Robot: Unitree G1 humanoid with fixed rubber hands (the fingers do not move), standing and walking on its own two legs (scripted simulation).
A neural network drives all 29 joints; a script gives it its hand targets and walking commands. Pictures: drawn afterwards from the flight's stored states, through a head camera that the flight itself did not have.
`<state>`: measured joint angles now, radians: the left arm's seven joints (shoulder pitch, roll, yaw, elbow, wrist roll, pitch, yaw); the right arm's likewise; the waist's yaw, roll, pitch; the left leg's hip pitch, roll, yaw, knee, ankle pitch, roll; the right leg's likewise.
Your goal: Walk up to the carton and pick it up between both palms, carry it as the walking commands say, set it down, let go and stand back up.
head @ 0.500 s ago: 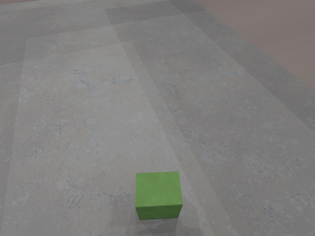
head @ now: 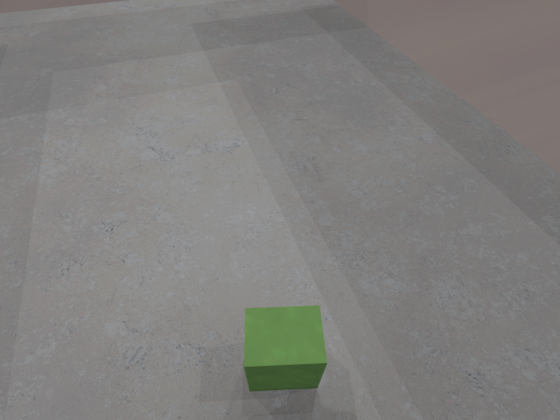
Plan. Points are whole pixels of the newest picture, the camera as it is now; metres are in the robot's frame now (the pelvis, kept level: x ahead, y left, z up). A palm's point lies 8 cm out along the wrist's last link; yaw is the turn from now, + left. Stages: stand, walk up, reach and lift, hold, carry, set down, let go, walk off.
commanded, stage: reach and lift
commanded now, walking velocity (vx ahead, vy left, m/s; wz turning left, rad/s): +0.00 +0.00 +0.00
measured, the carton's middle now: (283, 350) +0.42 -0.01 -0.64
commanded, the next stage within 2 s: none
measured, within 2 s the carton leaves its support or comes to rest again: neither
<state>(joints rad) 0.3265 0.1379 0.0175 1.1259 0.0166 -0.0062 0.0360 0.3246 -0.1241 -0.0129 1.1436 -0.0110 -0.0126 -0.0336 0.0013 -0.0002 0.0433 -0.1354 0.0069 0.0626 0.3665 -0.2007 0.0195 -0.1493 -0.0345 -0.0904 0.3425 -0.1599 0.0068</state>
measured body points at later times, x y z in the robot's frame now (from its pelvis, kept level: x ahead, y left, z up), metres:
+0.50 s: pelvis -0.01 -0.01 -0.05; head +0.10 -0.01 +0.39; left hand +0.15 +0.22 -0.17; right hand +0.16 -0.22 -0.17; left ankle +0.00 +0.10 -0.75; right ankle +0.02 -0.12 -0.75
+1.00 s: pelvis -0.07 -0.01 -0.10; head +0.10 +0.00 +0.32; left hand +0.26 +0.20 -0.20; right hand +0.26 -0.22 -0.20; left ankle +0.00 +0.11 -0.75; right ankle +0.02 -0.12 -0.75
